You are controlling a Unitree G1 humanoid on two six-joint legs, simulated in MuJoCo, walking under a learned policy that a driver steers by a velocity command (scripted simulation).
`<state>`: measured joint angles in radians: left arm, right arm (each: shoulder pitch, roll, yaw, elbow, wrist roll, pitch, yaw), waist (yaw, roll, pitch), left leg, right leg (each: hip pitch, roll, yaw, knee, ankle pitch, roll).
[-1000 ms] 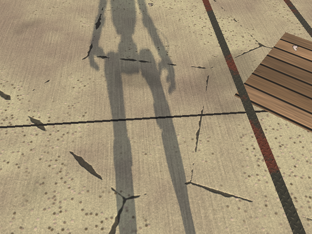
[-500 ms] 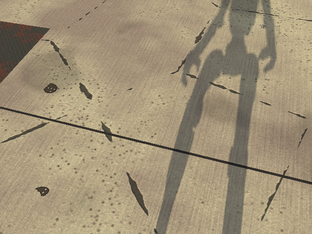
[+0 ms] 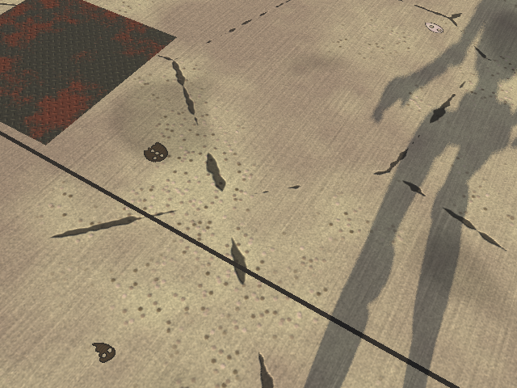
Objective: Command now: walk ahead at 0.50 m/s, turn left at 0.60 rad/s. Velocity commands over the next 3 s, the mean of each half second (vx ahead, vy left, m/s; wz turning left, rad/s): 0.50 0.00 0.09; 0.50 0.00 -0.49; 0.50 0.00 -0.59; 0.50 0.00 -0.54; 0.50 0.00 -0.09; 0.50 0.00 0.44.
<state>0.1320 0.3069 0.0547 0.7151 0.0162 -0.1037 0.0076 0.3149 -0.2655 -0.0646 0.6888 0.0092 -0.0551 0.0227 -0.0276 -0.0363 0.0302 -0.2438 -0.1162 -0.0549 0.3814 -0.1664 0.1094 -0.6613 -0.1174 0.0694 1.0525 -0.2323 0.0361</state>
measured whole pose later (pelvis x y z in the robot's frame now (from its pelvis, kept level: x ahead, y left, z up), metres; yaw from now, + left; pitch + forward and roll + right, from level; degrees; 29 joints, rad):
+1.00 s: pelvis +0.53 -0.02 +0.00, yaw -17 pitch +1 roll +2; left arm 0.26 0.33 0.07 0.67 -0.02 -0.02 0.00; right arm 0.28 -0.26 -0.07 0.77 -0.01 -0.10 0.01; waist -0.03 -0.06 0.00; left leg -0.17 -0.03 0.06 0.34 -0.20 0.03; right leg -0.62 -0.07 0.06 1.11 -0.28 0.01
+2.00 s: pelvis +1.00 -0.31 +0.00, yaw -51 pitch +1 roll +1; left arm 0.25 0.31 0.06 0.66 -0.02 -0.02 0.00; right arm 0.29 -0.27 -0.06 0.79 -0.01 -0.10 0.02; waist -0.04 -0.05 0.01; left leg -0.19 -0.03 0.05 0.37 -0.20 0.03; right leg -0.58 -0.04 0.08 1.08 -0.31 -0.01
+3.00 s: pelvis +1.35 -0.72 +0.00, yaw -35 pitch +2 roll +0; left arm 0.18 0.29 0.05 0.73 0.01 -0.11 0.00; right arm 0.27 -0.29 -0.07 0.72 0.01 -0.05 0.03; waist -0.02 -0.02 0.05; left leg -0.29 -0.11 -0.04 0.43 -0.16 0.10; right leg -0.52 -0.07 0.06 1.11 -0.35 0.02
